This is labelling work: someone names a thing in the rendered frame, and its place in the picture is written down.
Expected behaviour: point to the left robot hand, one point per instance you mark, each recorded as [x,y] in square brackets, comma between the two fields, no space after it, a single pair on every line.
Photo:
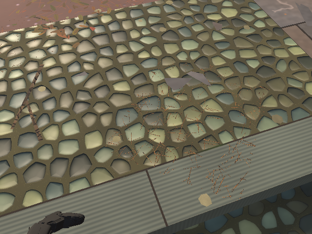
[55,222]

